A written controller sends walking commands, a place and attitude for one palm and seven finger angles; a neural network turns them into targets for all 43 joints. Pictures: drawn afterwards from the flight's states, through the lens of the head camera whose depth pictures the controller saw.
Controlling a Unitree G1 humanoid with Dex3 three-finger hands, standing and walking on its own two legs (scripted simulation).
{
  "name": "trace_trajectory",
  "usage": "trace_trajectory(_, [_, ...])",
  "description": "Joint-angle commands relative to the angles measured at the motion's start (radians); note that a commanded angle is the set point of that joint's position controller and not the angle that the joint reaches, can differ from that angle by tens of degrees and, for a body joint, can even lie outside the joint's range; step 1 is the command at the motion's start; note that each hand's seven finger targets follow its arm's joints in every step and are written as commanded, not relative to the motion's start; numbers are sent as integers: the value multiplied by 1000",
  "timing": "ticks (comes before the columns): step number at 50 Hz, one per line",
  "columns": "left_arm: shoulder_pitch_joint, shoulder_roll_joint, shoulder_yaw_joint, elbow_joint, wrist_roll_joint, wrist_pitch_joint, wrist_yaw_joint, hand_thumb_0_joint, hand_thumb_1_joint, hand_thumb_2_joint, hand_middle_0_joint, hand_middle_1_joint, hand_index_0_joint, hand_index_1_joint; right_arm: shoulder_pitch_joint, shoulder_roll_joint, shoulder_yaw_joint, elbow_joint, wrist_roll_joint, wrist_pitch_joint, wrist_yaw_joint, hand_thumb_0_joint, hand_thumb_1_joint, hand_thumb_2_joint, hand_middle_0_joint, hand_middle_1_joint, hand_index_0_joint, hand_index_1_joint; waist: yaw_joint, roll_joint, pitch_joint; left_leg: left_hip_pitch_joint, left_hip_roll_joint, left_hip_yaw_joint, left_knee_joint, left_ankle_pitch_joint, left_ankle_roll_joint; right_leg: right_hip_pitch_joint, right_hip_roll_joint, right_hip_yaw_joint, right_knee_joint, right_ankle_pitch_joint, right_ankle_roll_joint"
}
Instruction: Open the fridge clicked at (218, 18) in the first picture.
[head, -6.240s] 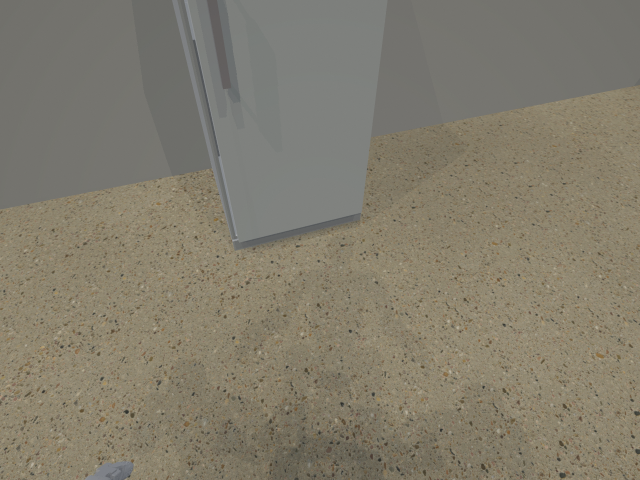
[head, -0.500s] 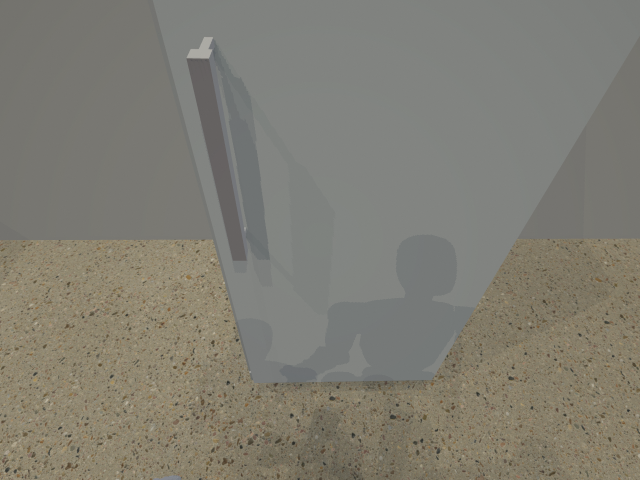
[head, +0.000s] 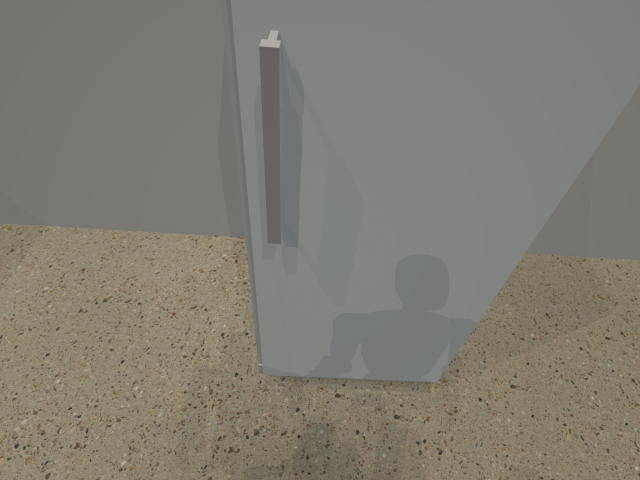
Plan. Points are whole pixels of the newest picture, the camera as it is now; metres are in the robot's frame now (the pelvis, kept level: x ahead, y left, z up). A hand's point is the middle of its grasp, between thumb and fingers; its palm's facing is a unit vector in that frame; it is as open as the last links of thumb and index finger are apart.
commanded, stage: come to a stop and stand still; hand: left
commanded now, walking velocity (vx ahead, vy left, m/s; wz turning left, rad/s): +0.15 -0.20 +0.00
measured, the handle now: (274, 153) +0.52 +0.11 +0.15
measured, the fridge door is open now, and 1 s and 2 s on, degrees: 0 0 0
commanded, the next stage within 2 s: look again from close up in 0.84 s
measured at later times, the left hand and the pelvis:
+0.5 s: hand out of the picture +0.02 +0.13 -0.17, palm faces +0.01 -0.97 -0.23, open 7.2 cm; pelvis +0.00 -0.04 +0.00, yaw -1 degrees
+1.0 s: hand out of the picture -0.03 +0.10 -0.17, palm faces +0.04 -0.98 -0.17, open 7.4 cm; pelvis -0.02 -0.05 +0.01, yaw -1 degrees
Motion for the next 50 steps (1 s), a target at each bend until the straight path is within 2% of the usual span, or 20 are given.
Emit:
trace_trajectory(1, [48, 36, 3, -27, 3, -39, -20, 0, 900, 900, -200, -300, -200, -300, 7, -146, -19, -41, 9, -39, -16, 0, -900, -900, 200, 300, 200, 300, 17, 127, 139, -53, 233, -246, -412, -157, 73, -106, 15, 29, 211, 32, 8])
trace_trajectory(5, [24, 38, -5, -30, -1, -50, -22, 0, 900, 900, -200, -300, -200, -300, 118, -129, -19, 0, 11, -47, -26, 0, -900, -900, 200, 300, 200, 300, -30, 132, 100, 134, 263, -228, -366, 115, 101, -129, -10, 14, 125, 4, 23])
trace_trajectory(8, [-4, 25, -15, -38, -6, -48, -21, 0, 900, 900, -200, -300, -200, -300, 147, -131, -20, 26, 8, -44, -31, 0, -900, -900, 200, 300, 200, 300, -49, 168, 86, 166, 286, -219, -312, 342, 132, -62, -21, -5, 2, -67, 20])
trace_trajectory(10, [-2, 5, -22, -29, -11, -47, -19, 0, 900, 900, -200, -300, -200, -300, 144, -139, -21, 37, 6, -38, -31, 0, -900, -900, 200, 300, 200, 300, -52, 179, 56, 145, 280, -207, -283, 394, 133, 29, -13, -24, -86, -108, 14])
trace_trajectory(12, [40, -11, -27, -9, -16, -51, -15, 0, 900, 900, -200, -300, -200, -300, 119, -145, -21, 46, 9, -34, -28, 0, -900, -900, 200, 300, 200, 300, -32, 203, 38, 98, 265, -203, -258, 397, 126, 125, 0, -41, -174, -83, 7])
trace_trajectory(13, [58, -11, -28, 3, -16, -56, -14, 0, 900, 900, -200, -300, -200, -300, 111, -137, -20, 53, 12, -34, -27, 0, -900, -900, 200, 300, 200, 300, -23, 182, 33, 80, 245, -190, -230, 420, 114, 177, 8, -49, -255, -27, 2])
trace_trajectory(15, [129, 0, -28, 41, -16, -71, -6, 0, 900, 900, -200, -300, -200, -300, 105, -118, -16, 64, 23, -36, -23, 0, -900, -900, 200, 300, 200, 300, 6, 118, -17, 34, 182, -133, -149, 367, 48, 333, -11, -39, -452, 193, -1])
trace_trajectory(16, [149, 30, -26, 57, -16, -79, 2, 0, 900, 900, -200, -300, -200, -300, 110, -82, -10, 68, 31, -39, -19, 0, -900, -900, 200, 300, 200, 300, 8, 41, -29, -53, 140, -84, -102, 265, 6, 431, -85, 46, -462, 268, -21])
trace_trajectory(17, [150, 60, -28, 68, -17, -86, 8, 0, 900, 900, -200, -300, -200, -300, 103, -41, 4, 63, 35, -38, -14, 0, -900, -900, 200, 300, 200, 300, 1, -60, -16, -106, 83, -31, -88, 109, -25, 439, -172, 118, -468, 353, -58])
trace_trajectory(18, [128, 75, -31, 67, -19, -88, 10, 0, 900, 900, -200, -300, -200, -300, 97, -21, 11, 65, 31, -34, -8, 0, -900, -900, 200, 300, 200, 300, -6, -76, 26, -101, 56, -11, -93, 18, -37, 375, -213, 121, -481, 347, -89])
trace_trajectory(20, [109, 56, -33, 73, -22, -96, 12, 0, 900, 900, -200, -300, -200, -300, 110, -23, 15, 92, 20, -27, -10, 0, -900, -900, 200, 300, 200, 300, -13, -145, 26, -20, 65, -9, -105, 113, -43, 318, -155, 98, -461, 385, -101])
trace_trajectory(25, [102, 24, -46, 75, -25, -87, 16, 0, 900, 900, -200, -300, -200, -300, 111, -38, 19, 126, 23, -26, -15, 0, -900, -900, 200, 300, 200, 300, -7, 11, 89, 21, 99, -35, -161, 242, -38, 279, -88, 40, -448, 324, -64])
trace_trajectory(29, [104, 31, -46, 77, -25, -85, 17, 0, 900, 900, -200, -300, -200, -300, 102, -42, 20, 127, 23, -19, -16, 0, -900, -900, 200, 300, 200, 300, -6, 20, 109, 23, 100, -32, -167, 209, -41, 267, -80, 50, -475, 256, -62])
trace_trajectory(35, [114, 36, -45, 76, -22, -89, 17, 0, 900, 900, -200, -300, -200, -300, 87, -49, 18, 118, 23, -17, -17, 0, -900, -900, 200, 300, 200, 300, -7, 10, 72, 50, 95, -27, -160, 198, -45, 277, -85, 59, -494, 254, -63])
trace_trajectory(41, [125, 26, -44, 77, -21, -89, 17, 0, 900, 900, -200, -300, -200, -300, 75, -51, 19, 113, 23, -15, -16, 0, -900, -900, 200, 300, 200, 300, -8, 13, 109, 53, 94, -27, -167, 174, -44, 235, -80, 67, -523, 163, -64])
trace_trajectory(46, [137, 23, -43, 80, -21, -91, 17, 0, 900, 900, -200, -300, -200, -300, 74, -52, 19, 111, 23, -20, -17, 0, -900, -900, 200, 300, 200, 300, -3, 26, 94, 51, 97, -30, -174, 189, -43, 255, -77, 61, -514, 183, -63])
trace_trajectory(47, [248, 59, -38, 110, -2, -129, 56, 0, 900, 900, -200, -300, -200, -300, -66, -86, 17, 39, 31, -44, -4, 0, -900, -900, 200, 300, 200, 300, 61, -69, 95, -113, 77, 23, 105, 87, -65, 323, -161, 162, -459, 876, 30])
trace_trajectory(48, [241, 106, -32, 86, 0, -141, 55, 0, 900, 900, -200, -300, -200, -300, -28, -59, 23, -26, 32, -45, -5, 0, -900, -900, 200, 300, 200, 300, 9, -52, 26, -163, 25, -7, 139, -36, -49, 471, -226, 130, -368, 1338, 0])
trace_trajectory(49, [247, 97, -29, 60, -1, -137, 53, 0, 900, 900, -200, -300, -200, -300, 16, -30, 17, -23, 32, -44, -10, 0, -900, -900, 200, 300, 200, 300, 11, -68, -65, -159, 31, -16, 139, -67, -28, 524, -241, 120, -317, 1383, -25])
trace_trajectory(50, [234, 69, -37, 52, -1, -128, 52, 0, 900, 900, -200, -300, -200, -300, 20, -31, 15, -23, 35, -47, -10, 0, -900, -900, 200, 300, 200, 300, 4, -37, -120, -144, 27, -10, 98, -52, -30, 536, -210, 77, -297, 1260, -100])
